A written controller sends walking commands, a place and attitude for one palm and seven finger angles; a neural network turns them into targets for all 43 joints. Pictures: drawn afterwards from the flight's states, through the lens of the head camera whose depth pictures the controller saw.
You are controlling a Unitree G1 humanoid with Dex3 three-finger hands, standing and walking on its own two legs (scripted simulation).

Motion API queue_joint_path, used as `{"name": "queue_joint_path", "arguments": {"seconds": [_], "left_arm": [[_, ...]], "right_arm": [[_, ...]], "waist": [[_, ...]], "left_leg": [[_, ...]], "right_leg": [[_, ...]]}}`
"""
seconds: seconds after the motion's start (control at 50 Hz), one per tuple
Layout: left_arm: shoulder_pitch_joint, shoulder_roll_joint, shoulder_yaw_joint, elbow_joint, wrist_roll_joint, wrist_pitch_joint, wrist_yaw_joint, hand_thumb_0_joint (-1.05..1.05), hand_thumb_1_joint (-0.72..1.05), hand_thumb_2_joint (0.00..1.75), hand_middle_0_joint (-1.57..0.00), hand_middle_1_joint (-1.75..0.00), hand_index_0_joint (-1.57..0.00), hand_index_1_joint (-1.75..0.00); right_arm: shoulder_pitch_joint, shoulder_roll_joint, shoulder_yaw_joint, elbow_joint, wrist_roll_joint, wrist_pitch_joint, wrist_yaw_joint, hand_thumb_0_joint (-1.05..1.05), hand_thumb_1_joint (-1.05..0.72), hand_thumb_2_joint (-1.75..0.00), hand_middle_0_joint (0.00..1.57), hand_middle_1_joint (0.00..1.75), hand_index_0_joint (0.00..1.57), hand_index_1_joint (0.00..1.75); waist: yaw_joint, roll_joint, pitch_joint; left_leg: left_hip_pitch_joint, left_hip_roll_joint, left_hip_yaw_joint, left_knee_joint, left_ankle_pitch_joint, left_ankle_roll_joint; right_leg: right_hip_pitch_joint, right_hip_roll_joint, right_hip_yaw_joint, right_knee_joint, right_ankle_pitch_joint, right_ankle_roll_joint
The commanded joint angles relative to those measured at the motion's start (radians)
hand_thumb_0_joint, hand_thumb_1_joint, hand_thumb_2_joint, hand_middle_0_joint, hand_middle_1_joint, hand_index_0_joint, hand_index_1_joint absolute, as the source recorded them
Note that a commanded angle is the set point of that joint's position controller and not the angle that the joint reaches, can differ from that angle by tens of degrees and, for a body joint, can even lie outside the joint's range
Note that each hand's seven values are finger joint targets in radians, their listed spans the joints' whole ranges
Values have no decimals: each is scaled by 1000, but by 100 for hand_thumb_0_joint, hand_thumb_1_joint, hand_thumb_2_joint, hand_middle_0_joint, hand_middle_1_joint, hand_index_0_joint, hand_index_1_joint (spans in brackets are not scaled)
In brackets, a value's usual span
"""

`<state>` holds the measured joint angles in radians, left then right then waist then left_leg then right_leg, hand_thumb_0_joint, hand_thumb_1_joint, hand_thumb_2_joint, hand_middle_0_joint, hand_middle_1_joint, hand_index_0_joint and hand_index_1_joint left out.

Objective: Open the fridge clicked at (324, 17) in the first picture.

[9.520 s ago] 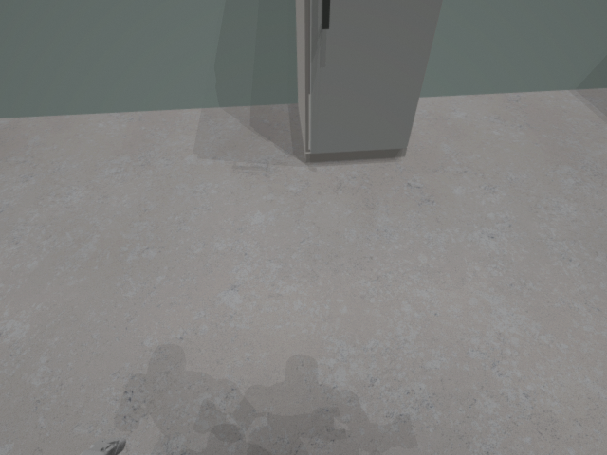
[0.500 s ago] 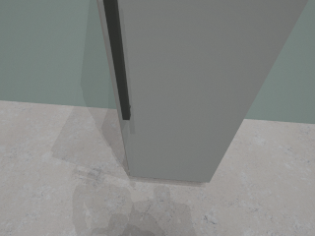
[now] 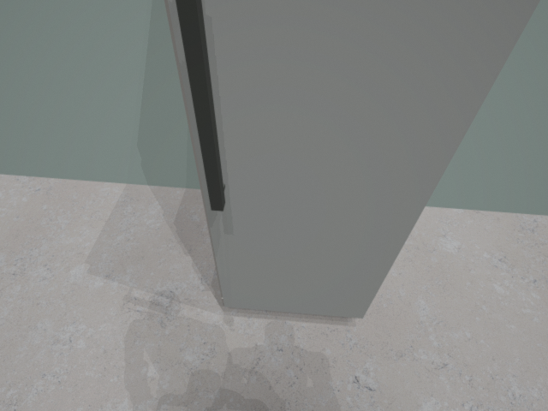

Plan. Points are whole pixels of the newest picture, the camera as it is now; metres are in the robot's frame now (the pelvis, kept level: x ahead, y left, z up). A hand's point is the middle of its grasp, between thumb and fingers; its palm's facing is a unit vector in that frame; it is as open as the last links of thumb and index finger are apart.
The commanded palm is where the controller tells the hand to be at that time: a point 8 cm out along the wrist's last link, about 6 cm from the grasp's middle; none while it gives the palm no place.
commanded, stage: look again from close up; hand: left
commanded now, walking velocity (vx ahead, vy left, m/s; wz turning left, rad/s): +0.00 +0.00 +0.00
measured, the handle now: (207, 102) +0.54 +0.16 +0.18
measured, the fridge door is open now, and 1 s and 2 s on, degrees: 0 0 0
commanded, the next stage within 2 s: raise the hand to about handle height in 0.80 s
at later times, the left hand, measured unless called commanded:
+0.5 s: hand out of the picture -0.01 +0.16 -0.18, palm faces +0.04 -0.98 -0.17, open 7.4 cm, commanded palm none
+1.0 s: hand out of the picture +0.06 +0.18 -0.13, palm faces +0.20 -0.95 -0.24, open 7.3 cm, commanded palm +0.11 +0.21 -0.06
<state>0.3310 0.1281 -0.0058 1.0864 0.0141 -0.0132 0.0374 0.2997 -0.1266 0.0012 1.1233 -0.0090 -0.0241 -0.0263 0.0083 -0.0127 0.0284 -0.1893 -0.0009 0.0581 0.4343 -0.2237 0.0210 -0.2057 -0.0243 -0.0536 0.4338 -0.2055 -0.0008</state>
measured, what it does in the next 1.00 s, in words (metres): stands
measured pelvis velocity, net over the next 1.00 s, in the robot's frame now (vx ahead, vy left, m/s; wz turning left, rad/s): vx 0.01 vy -0.01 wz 0.01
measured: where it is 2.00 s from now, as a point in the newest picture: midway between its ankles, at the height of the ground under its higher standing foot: outside the picture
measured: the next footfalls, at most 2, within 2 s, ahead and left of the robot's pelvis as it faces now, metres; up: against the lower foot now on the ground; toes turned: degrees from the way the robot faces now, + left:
none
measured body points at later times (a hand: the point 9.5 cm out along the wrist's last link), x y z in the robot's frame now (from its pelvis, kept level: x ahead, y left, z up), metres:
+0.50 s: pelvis +0.01 +0.00 +0.00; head +0.02 +0.00 +0.45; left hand -0.01 +0.21 -0.16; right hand +0.00 -0.22 -0.16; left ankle +0.01 +0.10 -0.74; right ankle +0.02 -0.12 -0.74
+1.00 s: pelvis +0.01 -0.01 +0.00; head +0.01 -0.01 +0.45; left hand +0.05 +0.23 -0.11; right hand +0.04 -0.24 -0.15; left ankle +0.01 +0.10 -0.74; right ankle +0.02 -0.12 -0.74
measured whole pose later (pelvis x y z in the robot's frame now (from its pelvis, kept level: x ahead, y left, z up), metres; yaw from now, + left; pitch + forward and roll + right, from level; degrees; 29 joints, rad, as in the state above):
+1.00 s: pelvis +0.01 -0.01 +0.00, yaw +0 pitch -1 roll +0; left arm 0.52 0.17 0.00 0.51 -0.10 0.05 0.12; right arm 0.36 -0.18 0.01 0.97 0.04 -0.16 -0.07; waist 0.00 0.01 0.01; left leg -0.21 0.01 0.05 0.50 -0.27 0.01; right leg -0.23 -0.02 -0.06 0.50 -0.25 -0.01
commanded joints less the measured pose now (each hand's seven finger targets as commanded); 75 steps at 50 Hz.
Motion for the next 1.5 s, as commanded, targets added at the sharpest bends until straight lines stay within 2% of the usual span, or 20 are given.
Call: {"name": "queue_joint_path", "arguments": {"seconds": [0.0,0.84,0.86,0.88,0.9,0.92,0.94,0.96,0.98,1.02,1.04,1.06,1.08,1.14,1.18,1.2,1.28,1.36,1.44,1.48], "left_arm": [[76,92,18,-23,3,-16,2,0,90,90,-20,-30,-20,-30],[72,94,19,-7,3,-17,2,0,90,90,-20,-30,-20,-30],[73,94,18,-6,4,-17,2,0,90,90,-20,-30,-20,-30],[127,121,13,35,11,-33,38,0,90,90,-20,-30,-20,-30],[-632,306,62,-1556,-224,-245,21,0,88,89,-20,-32,-20,-32],[-255,268,101,-1307,-137,-193,85,0,85,88,-20,-33,-20,-33],[104,-10,-54,-989,-142,-62,100,0,83,87,-21,-34,-21,-34],[100,-83,-102,-1016,-171,-22,90,0,81,86,-21,-36,-21,-36],[-48,-32,-115,-1219,-191,-86,78,0,78,85,-21,-37,-21,-37],[5,56,-19,-1197,-177,-179,63,0,74,83,-21,-40,-21,-40],[58,23,-6,-1095,-181,-225,33,0,71,82,-21,-42,-21,-42],[171,20,28,-975,-185,-275,-20,0,69,81,-22,-43,-22,-43],[232,-4,37,-952,-204,-348,-78,0,67,80,-22,-45,-22,-45],[333,74,154,-957,-249,-567,-267,0,60,77,-22,-50,-22,-50],[344,192,264,-1007,-252,-605,-360,0,55,75,-22,-53,-22,-53],[335,193,267,-1055,-257,-578,-371,0,53,74,-23,-54,-23,-54],[164,214,285,-1340,-308,-486,-333,0,43,70,-23,-60,-23,-60],[2,224,249,-1491,-302,-530,-313,0,34,66,-24,-66,-24,-66],[-21,237,237,-1382,-321,-519,-400,0,25,62,-25,-72,-25,-72],[-21,260,256,-1332,-342,-458,-444,0,20,60,-25,-75,-25,-75]], "right_arm": [[64,-91,-14,-27,-2,-9,-3,0,-90,-90,20,30,20,30],[65,-88,-9,-12,-2,-11,-7,0,-90,-90,20,30,20,30],[65,-87,-9,-11,-3,-10,-8,0,-90,-90,20,30,20,30],[-65,-127,-12,-84,6,-17,4,0,-90,-90,20,30,20,30],[-33,-314,-25,-456,43,-155,-41,0,-90,-90,20,30,20,30],[-121,-214,-1,-396,50,-248,-73,0,-90,-90,20,30,20,30],[-99,-167,-8,-361,64,-271,-67,0,-90,-90,20,30,20,30],[-40,-191,-24,-386,82,-285,-63,0,-90,-90,20,30,20,30],[-94,-227,-22,-459,85,-313,-65,0,-90,-90,20,30,20,30],[-102,-251,-44,-500,47,-342,-71,0,-90,-90,20,30,20,30],[-109,-244,-52,-518,34,-342,-64,0,-90,-90,20,30,20,30],[-110,-243,-66,-543,36,-340,-46,0,-90,-90,20,30,20,30],[-121,-235,-70,-574,25,-337,-26,0,-90,-90,20,30,20,30],[-170,-240,-101,-653,17,-314,25,0,-90,-90,20,30,20,30],[-186,-248,-110,-725,25,-286,40,0,-90,-90,20,30,20,30],[-199,-243,-107,-759,30,-269,36,0,-90,-90,20,30,20,30],[-175,-230,-95,-820,37,-218,2,0,-90,-90,20,30,20,30],[-100,-220,-73,-780,24,-218,-25,0,-90,-90,20,30,20,30],[-104,-238,-57,-730,39,-253,-43,0,-90,-90,20,30,20,30],[-113,-246,-50,-728,47,-262,-49,0,-90,-90,20,30,20,30]], "waist": [[-1,2,53],[2,5,63],[3,4,68],[39,32,79],[-118,224,-432],[-15,278,-416],[-40,189,-187],[-42,114,-84],[-69,51,0],[-71,-96,-28],[-63,-201,23],[-23,-203,58],[4,-254,12],[44,-175,-106],[77,-51,-207],[83,-14,-232],[42,75,-298],[-51,63,-294],[-77,77,-268],[-61,81,-275]], "left_leg": [[-62,96,-101,-110,24,4],[-39,100,-92,-112,59,1],[-39,102,-91,-109,73,2],[-74,103,-44,98,102,-29],[190,2,-49,-30,126,-2],[150,23,-21,-38,126,2],[-1,30,-48,-42,43,-8],[-86,27,-74,-35,-32,-19],[-106,27,-97,-17,-109,-8],[-173,0,-88,74,-164,-4],[-245,-5,-83,123,-182,-9],[-307,-12,-77,162,-186,-18],[-360,-16,-70,215,-177,-24],[-466,-30,-38,369,-111,-36],[-503,-39,-17,430,-45,-27],[-508,-39,-4,432,-41,-21],[-473,-22,-30,456,-27,-7],[-449,2,-68,518,10,7],[-469,8,-82,523,-68,7],[-459,5,-84,501,-70,8]], "right_leg": [[1,-84,95,-89,12,-30],[9,-84,90,-98,29,-32],[10,-84,89,-97,45,-33],[-23,-140,142,-78,377,-23],[94,-35,51,11,194,-22],[72,11,11,73,40,-49],[-31,9,-36,64,-5,-33],[-77,3,-44,49,-48,-23],[-135,5,-42,50,-117,-15],[-237,14,-38,71,-254,-9],[-311,18,-44,94,-315,-3],[-346,15,-37,120,-338,-9],[-372,14,-39,178,-346,-11],[-378,14,-5,325,-224,-29],[-331,-1,34,402,-98,-40],[-325,0,41,415,-81,-38],[-339,15,62,415,-67,-26],[-398,29,65,417,4,-13],[-433,28,73,370,-125,-11],[-401,26,75,348,-144,-13]]}}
